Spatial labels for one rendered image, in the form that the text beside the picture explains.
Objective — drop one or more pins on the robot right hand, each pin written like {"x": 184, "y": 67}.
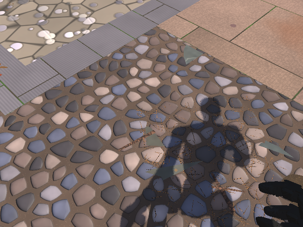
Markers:
{"x": 294, "y": 214}

